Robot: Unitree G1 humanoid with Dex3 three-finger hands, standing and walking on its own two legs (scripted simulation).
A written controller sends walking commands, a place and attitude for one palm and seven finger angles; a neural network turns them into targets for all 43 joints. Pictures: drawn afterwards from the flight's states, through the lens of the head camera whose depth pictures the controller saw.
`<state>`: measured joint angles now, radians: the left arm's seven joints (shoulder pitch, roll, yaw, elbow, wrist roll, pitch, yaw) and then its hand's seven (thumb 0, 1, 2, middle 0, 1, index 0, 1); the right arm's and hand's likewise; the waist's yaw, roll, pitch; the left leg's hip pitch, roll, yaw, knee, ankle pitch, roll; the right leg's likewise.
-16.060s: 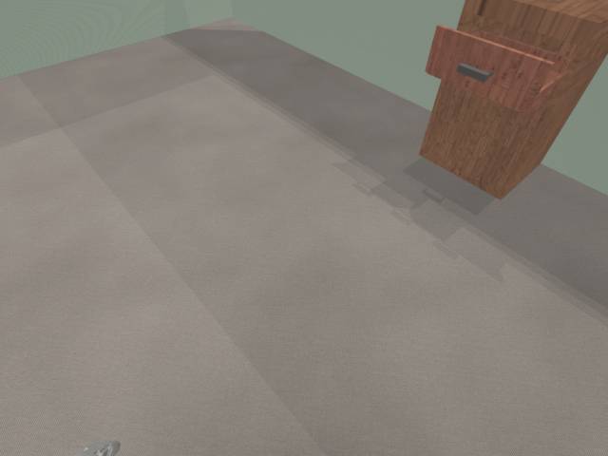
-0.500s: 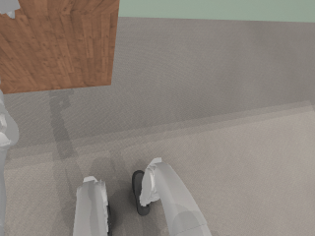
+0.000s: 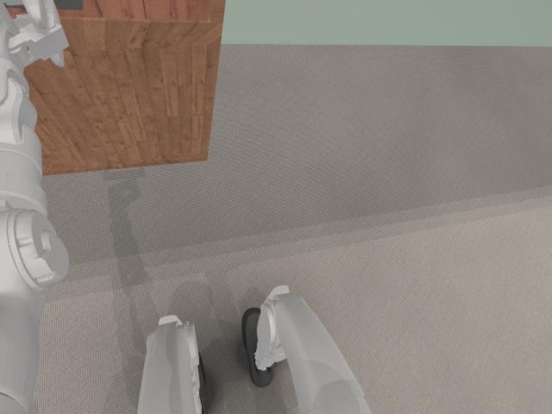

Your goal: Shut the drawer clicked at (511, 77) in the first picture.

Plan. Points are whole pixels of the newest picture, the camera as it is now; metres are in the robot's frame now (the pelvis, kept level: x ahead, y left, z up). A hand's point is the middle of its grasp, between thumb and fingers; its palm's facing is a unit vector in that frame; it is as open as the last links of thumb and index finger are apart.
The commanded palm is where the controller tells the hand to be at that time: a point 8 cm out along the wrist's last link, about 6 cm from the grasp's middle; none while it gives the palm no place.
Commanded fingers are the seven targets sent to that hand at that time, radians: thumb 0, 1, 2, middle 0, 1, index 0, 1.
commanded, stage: pull the fist back off the drawer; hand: left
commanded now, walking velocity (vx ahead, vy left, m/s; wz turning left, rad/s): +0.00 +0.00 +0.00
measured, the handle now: out of the picture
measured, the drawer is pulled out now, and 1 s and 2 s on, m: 0.00 0.00 0.00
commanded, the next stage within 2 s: draw the hand back to the body in 0.12 s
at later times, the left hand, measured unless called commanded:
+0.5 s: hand (19, 58) +0.51 +0.20 +0.10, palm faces +0.08 -1.00 -0.05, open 3.3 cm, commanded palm +0.47 +0.23 +0.12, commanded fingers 0.00 0.90 0.90 -1.40 -1.60 -1.40 -1.60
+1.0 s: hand out of the picture +0.36 +0.23 +0.22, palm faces +0.27 -0.92 -0.28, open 3.3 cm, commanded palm +0.31 +0.27 +0.25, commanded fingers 0.00 0.90 0.90 -1.40 -1.60 -1.40 -1.60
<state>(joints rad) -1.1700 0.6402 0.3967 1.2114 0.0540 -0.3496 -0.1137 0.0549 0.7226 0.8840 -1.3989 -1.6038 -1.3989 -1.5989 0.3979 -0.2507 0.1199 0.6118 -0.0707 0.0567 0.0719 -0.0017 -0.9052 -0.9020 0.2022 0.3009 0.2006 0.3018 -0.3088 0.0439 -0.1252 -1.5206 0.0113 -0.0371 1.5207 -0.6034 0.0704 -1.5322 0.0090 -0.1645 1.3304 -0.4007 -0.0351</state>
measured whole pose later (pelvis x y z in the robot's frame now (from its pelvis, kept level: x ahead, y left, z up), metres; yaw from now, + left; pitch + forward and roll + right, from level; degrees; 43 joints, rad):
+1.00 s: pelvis +0.09 +0.00 +0.16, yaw +4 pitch +4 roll -1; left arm 0.10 0.31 0.11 0.08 -0.07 -0.05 0.09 0.02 0.90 0.90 -1.40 -1.60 -1.40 -1.60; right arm 0.21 -0.23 0.05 0.51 0.05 0.04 -0.08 0.01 -0.91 -0.90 0.20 0.30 0.20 0.30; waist 0.01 0.05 -0.07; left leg -0.32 -0.03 0.01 0.66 -0.42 0.05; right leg -0.40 0.01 -0.08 0.62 -0.30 -0.02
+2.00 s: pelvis +0.06 -0.01 +0.18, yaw +3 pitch +0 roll -1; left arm 0.60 0.35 0.33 -0.46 -0.03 -0.22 0.11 0.02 0.89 0.90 -1.40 -1.60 -1.40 -1.60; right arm 0.22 -0.24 -0.01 0.59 0.00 -0.06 -0.05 0.01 -0.90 -0.90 0.20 0.30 0.20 0.30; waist -0.01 0.05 0.00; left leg -0.17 -0.03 0.04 0.45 -0.28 0.05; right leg -0.25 0.02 -0.04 0.42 -0.16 -0.02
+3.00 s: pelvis -0.02 +0.01 +0.15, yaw +4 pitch +0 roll -2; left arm 0.59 0.42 0.43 -0.62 0.03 -0.31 0.13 0.02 0.89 0.90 -1.41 -1.60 -1.41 -1.60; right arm 0.23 -0.21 -0.02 0.56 -0.01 -0.07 -0.06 0.01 -0.90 -0.90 0.20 0.30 0.20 0.30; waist -0.04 -0.04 0.04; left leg -0.43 -0.04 0.04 0.71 -0.28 0.10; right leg -0.48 0.03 0.00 0.66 -0.16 0.01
